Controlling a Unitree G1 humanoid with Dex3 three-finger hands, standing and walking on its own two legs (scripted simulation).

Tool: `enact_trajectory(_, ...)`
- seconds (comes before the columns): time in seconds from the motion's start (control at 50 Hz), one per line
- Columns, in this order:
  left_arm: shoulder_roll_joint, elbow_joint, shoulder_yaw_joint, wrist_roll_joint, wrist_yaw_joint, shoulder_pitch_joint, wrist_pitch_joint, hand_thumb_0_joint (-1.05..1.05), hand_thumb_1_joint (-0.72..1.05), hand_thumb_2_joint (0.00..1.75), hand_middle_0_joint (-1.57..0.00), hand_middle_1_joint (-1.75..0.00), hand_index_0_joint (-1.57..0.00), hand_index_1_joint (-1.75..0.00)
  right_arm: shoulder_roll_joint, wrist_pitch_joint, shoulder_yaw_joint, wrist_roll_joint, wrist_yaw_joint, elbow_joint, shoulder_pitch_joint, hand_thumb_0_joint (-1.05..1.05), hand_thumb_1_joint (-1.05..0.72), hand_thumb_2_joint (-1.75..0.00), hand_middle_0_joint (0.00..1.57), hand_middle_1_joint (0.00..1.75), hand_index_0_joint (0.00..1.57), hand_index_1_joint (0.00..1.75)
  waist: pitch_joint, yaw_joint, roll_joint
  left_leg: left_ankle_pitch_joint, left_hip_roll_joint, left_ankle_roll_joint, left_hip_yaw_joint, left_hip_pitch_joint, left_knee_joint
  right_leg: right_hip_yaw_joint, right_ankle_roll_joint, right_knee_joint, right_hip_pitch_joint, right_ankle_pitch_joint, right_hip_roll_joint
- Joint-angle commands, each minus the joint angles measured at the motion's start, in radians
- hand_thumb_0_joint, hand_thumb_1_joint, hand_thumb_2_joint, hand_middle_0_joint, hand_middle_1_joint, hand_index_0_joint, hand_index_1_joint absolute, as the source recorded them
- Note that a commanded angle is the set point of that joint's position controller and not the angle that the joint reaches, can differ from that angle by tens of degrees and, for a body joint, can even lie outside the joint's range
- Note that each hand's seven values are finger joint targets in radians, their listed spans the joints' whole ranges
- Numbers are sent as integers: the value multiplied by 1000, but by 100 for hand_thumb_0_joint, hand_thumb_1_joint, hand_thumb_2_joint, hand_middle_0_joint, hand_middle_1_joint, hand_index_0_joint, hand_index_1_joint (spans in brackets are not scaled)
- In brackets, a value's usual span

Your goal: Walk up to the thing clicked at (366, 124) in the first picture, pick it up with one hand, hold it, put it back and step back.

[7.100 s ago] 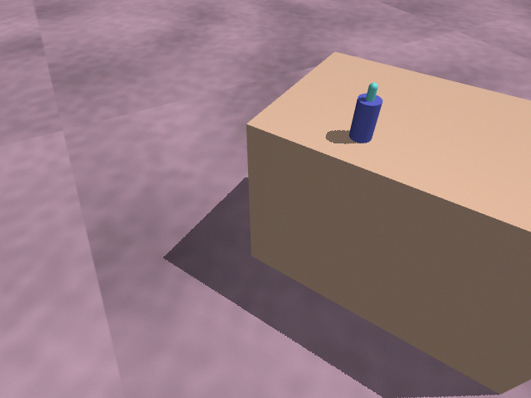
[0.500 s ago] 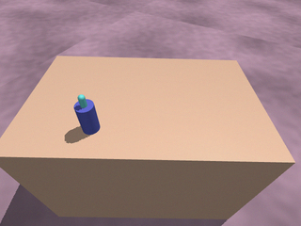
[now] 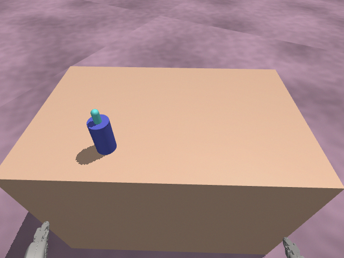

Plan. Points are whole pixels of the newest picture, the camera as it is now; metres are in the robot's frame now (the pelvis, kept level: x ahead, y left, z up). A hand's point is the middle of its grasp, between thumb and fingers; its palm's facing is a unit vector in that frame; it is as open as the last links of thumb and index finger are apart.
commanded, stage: rise first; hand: left
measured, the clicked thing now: (100, 130) +0.50 +0.24 +0.00
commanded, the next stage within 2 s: go down in 1.22 s
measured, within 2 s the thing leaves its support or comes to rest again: neither
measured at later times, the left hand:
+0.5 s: hand (47, 243) +0.18 +0.27 +0.01, palm faces +0.33 -0.86 -0.40, open 17.5 cm
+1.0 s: hand (30, 243) +0.17 +0.27 +0.05, palm faces +0.36 -0.83 -0.42, open 17.6 cm
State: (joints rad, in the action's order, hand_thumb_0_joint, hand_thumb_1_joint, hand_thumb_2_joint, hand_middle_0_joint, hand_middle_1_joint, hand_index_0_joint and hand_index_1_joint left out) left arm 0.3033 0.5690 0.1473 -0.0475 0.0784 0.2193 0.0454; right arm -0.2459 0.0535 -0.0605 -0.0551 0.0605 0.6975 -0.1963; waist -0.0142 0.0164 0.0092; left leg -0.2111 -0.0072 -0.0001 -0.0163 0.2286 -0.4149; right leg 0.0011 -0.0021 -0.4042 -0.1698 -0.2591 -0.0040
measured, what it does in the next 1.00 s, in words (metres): stands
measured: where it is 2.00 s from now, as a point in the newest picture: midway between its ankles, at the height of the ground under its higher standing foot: outside the picture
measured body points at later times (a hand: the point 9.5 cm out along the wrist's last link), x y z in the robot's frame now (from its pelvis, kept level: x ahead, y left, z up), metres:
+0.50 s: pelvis +0.00 -0.01 +0.00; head +0.01 -0.03 +0.45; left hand +0.16 +0.31 +0.03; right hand +0.16 -0.27 -0.10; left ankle +0.00 +0.12 -0.74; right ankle -0.03 -0.12 -0.74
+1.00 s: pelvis -0.01 -0.01 +0.00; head -0.01 -0.03 +0.45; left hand +0.15 +0.31 +0.08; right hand +0.16 -0.27 -0.10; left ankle +0.00 +0.12 -0.74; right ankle -0.03 -0.12 -0.74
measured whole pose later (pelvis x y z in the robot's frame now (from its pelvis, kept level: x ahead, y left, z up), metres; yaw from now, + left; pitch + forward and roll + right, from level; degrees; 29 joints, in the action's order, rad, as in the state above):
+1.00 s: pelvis -0.01 -0.01 +0.00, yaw +1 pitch -3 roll +0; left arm 0.33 0.02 0.29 -0.04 0.04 0.42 0.19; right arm -0.24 0.08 -0.11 -0.02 0.06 0.68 -0.21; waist 0.04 0.05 0.04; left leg -0.19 -0.01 -0.01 0.01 0.14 -0.39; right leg -0.03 0.01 -0.40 -0.09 -0.26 0.00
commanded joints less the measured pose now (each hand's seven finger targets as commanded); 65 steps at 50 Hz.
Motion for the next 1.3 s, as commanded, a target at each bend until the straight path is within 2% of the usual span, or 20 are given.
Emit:
enact_trajectory(0.0,201,-334,87,-2,27,-74,64,0,-52,3,-3,-4,-3,-4,-152,54,-43,4,17,-255,76,0,51,-3,5,5,5,5,-103,7,37,186,-5,5,-26,-108,57,-24,18,57,12,194,7)
enact_trajectory(0.06,229,-364,138,-3,30,-22,61,0,-55,2,-4,-5,-4,-5,-176,56,-72,13,25,-246,34,0,52,-3,5,5,5,5,-84,5,34,205,-5,4,-25,-118,51,-26,17,58,24,214,9)
enact_trajectory(0.12,189,-414,126,-3,23,30,64,0,-54,2,-3,-4,-3,-4,-165,56,-87,20,24,-223,-2,0,53,-2,5,5,5,5,-86,5,30,243,-5,6,-23,-144,45,-28,16,49,30,255,9)
enact_trajectory(0.18,171,-472,123,-3,13,73,69,0,-54,1,-3,-4,-4,-4,-88,47,-32,18,10,-197,-23,0,54,-2,5,5,5,5,-71,19,34,274,-1,8,-26,-141,41,-33,13,46,33,288,4)
enact_trajectory(0.22,192,-508,144,-5,10,70,73,0,-54,1,-4,-4,-4,-4,-128,49,-63,19,12,-248,26,0,54,-2,5,5,5,5,-89,14,-10,293,-1,14,-25,-151,36,-32,6,48,44,316,2)
enact_trajectory(0.26,200,-518,155,-3,6,64,78,0,-54,1,-3,-4,-3,-4,-89,40,-30,22,7,-199,13,0,55,-2,5,5,5,5,-54,26,-6,273,3,16,-27,-136,40,-30,3,54,38,305,-4)
enact_trajectory(0.3,232,-544,192,-5,8,68,88,0,-55,2,-3,-4,-3,-4,-158,39,-95,26,15,-213,54,0,54,-2,5,5,5,5,-57,28,16,255,4,12,-27,-140,44,-28,7,57,38,275,-5)
enact_trajectory(0.46,204,-649,187,-7,-6,88,119,0,-55,2,-4,-4,-3,-4,-94,39,-61,28,10,-144,36,0,54,-3,5,5,5,5,-22,33,52,233,8,12,-24,-143,55,-32,11,60,26,248,-5)
enact_trajectory(0.5,220,-637,214,-4,-7,112,122,0,-55,2,-4,-4,-3,-4,-150,45,-110,33,17,-184,48,0,53,-3,5,5,5,5,-60,19,-3,241,4,18,-22,-161,47,-32,4,61,41,267,-6)
enact_trajectory(0.54,204,-676,196,-5,-12,108,128,0,-57,2,-4,-4,-4,-4,-99,44,-60,29,11,-187,54,0,52,-3,5,5,5,5,-48,26,6,242,7,20,-22,-155,52,-32,4,64,36,272,-7)
enact_trajectory(0.58,233,-662,227,-6,-10,118,138,0,-56,2,-4,-4,-4,-5,-148,43,-104,32,16,-168,51,0,52,-3,5,5,5,5,-31,28,16,221,10,17,-23,-152,55,-32,5,71,27,243,-8)
enact_trajectory(0.7,221,-703,233,-6,-19,138,161,0,-57,3,-5,-5,-4,-5,-103,52,-78,33,9,-136,40,0,51,-4,5,5,5,5,-31,35,29,191,11,20,-20,-150,60,-34,8,74,32,206,-8)
enact_trajectory(0.9,243,-744,262,-6,-18,137,201,0,-59,5,-5,-5,-4,-6,-156,72,-124,37,15,-173,75,0,51,-4,5,5,5,5,-40,28,6,175,13,22,-16,-156,66,-35,5,79,30,191,-10)
enact_trajectory(0.94,235,-782,255,-3,-20,121,210,0,-59,5,-5,-5,-4,-6,-94,74,-73,32,8,-187,77,0,52,-4,5,5,5,5,-36,36,16,173,16,24,-17,-151,66,-34,5,82,36,187,-12)
enact_trajectory(1.04,243,-784,268,-5,-21,114,223,0,-60,6,-5,-5,-4,-6,-126,81,-108,32,7,-164,78,0,51,-5,5,5,5,5,-14,32,32,131,15,20,-16,-140,76,-36,9,86,14,140,-9)
enact_trajectory(1.08,216,-764,248,-5,-26,152,225,0,-60,7,-5,-5,-4,-7,-64,78,-55,30,-3,-114,30,0,51,-5,5,5,5,5,7,39,44,118,12,20,-14,-130,80,-43,12,85,9,125,-3)
enact_trajectory(1.12,242,-810,271,-6,-20,128,236,0,-61,7,-5,-6,-4,-7,-167,92,-135,33,5,-189,75,0,50,-5,5,5,5,5,-40,28,31,133,4,16,-6,-150,81,-46,16,75,31,138,4)
enact_trajectory(1.16,237,-812,270,-6,-21,147,240,0,-60,7,-5,-5,-4,-7,-116,93,-87,30,-1,-193,69,0,51,-5,5,5,5,5,-36,38,30,154,6,16,-7,-150,78,-48,16,74,41,154,4)
enact_trajectory(1.2,249,-798,285,-3,-18,156,239,0,-61,8,-5,-6,-4,-7,-152,94,-130,35,4,-154,27,0,51,-5,5,5,5,5,-40,34,45,174,4,13,-8,-155,73,-48,17,68,45,175,6)
enact_trajectory(1.28,249,-812,294,-5,-18,160,245,0,-61,8,-5,-6,-4,-7,-102,95,-96,31,-2,-136,52,0,51,-6,5,5,5,5,1,52,70,141,9,10,-9,-135,81,-46,19,75,28,134,5)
